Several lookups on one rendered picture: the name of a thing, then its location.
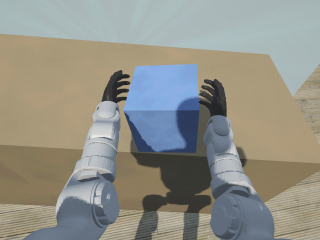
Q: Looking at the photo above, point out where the carton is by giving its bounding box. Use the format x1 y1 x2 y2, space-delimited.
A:
123 64 200 153

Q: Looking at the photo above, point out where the robot left forearm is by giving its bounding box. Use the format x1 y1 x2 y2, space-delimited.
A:
55 101 121 220

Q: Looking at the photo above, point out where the right robot hand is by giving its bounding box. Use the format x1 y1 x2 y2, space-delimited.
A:
199 79 227 117

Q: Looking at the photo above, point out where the left robot hand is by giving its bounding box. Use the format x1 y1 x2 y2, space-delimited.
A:
101 70 130 104

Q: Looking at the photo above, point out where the robot right forearm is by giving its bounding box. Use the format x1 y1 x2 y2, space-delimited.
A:
203 115 264 204

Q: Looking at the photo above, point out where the right robot upper arm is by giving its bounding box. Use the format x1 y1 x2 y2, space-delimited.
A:
210 193 293 240

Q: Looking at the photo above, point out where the left robot upper arm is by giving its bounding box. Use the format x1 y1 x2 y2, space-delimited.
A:
22 179 120 240

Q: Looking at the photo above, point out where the pedestal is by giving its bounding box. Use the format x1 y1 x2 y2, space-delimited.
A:
0 34 320 214

